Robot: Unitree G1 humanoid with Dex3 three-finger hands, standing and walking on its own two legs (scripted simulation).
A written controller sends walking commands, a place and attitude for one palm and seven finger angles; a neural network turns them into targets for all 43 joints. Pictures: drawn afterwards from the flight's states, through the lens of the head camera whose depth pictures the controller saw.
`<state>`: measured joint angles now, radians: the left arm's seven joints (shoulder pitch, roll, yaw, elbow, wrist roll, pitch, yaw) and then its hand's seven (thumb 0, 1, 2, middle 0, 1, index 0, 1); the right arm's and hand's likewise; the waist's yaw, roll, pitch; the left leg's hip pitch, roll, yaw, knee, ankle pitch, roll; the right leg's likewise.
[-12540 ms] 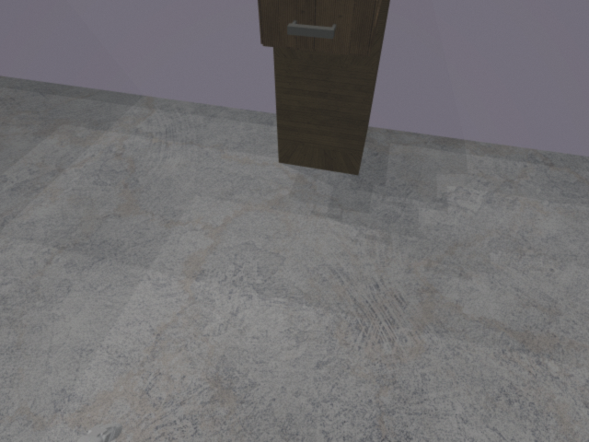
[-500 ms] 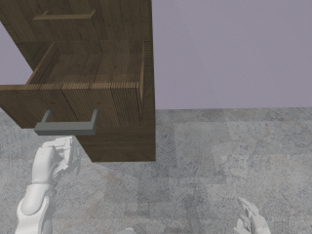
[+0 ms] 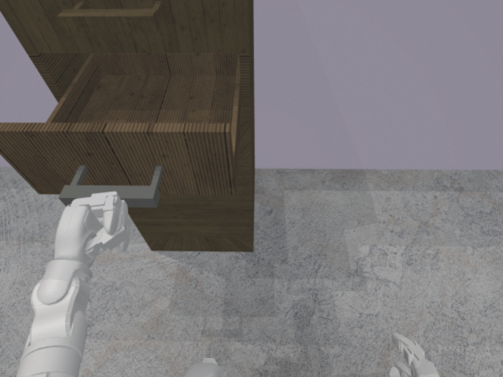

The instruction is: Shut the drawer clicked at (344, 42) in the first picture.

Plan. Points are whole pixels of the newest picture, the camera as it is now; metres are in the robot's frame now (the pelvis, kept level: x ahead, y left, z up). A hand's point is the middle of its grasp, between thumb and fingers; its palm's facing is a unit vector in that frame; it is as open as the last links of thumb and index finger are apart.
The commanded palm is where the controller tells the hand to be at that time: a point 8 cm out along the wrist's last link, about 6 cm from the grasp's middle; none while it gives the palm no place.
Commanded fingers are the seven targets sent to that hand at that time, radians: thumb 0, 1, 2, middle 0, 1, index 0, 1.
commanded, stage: push the drawer shut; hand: left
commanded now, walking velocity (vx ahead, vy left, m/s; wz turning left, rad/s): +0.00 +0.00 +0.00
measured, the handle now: (115, 184) +0.40 +0.25 +0.07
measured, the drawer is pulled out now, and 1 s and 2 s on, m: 0.22 0.09 0.00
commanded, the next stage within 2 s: none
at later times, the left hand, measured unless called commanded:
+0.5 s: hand (132, 194) +0.38 +0.22 +0.07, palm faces +0.01 -1.00 -0.04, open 2.7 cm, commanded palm +0.39 +0.27 +0.07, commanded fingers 0.00 0.90 0.90 -1.40 -1.60 -1.40 -1.60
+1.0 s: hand (139, 163) +0.45 +0.23 +0.07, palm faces +0.01 -1.00 -0.02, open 2.6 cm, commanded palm +0.45 +0.27 +0.07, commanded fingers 0.00 0.90 0.90 -1.40 -1.60 -1.40 -1.60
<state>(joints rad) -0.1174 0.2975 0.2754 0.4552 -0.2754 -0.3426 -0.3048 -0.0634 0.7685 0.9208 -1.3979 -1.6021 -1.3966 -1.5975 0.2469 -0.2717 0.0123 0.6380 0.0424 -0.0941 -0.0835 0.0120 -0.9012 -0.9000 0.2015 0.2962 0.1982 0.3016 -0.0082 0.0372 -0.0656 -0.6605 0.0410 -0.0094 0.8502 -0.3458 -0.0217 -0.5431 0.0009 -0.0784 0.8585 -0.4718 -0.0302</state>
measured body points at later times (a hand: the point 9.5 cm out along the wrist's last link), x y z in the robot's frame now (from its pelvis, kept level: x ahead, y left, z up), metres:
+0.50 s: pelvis -0.03 +0.01 -0.01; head +0.04 +0.02 +0.44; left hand +0.38 +0.27 +0.07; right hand +0.07 -0.24 -0.12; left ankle +0.05 +0.14 -0.70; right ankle -0.02 -0.10 -0.70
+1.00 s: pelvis -0.02 +0.02 -0.02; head +0.07 +0.04 +0.42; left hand +0.45 +0.28 +0.07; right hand +0.01 -0.25 -0.13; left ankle +0.05 +0.14 -0.70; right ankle -0.02 -0.10 -0.70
